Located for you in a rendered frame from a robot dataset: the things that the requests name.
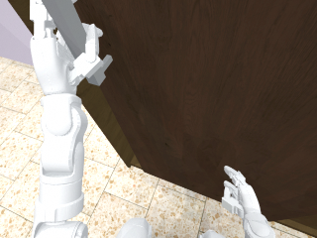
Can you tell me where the robot left thigh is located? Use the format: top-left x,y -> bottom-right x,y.
116,217 -> 153,238

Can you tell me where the left robot forearm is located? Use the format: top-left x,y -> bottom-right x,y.
31,93 -> 88,238

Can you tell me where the robot right hand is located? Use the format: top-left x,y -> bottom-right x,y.
222,166 -> 261,220

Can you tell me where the robot left upper arm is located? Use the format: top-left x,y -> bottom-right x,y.
35,220 -> 88,238

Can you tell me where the wardrobe door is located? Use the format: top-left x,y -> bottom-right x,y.
73,0 -> 317,222
289,214 -> 317,230

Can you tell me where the right robot forearm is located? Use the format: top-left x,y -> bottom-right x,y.
243,212 -> 275,238

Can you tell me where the handle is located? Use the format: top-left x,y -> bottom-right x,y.
42,0 -> 113,86

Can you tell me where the robot left hand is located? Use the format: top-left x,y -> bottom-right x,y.
30,0 -> 104,96

